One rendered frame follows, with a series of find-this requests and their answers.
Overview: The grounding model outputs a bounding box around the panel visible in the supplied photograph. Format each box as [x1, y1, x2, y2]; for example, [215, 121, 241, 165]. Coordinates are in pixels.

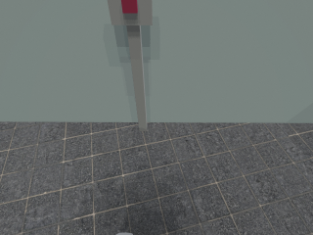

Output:
[107, 0, 153, 131]

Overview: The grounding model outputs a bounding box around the button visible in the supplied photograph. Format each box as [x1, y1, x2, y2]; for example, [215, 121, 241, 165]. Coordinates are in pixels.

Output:
[121, 0, 138, 14]

